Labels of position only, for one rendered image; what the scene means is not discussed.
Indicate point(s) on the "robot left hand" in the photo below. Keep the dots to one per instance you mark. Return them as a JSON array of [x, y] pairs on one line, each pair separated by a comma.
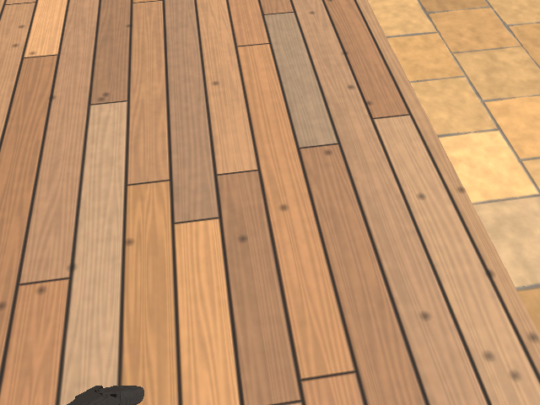
[[114, 395]]

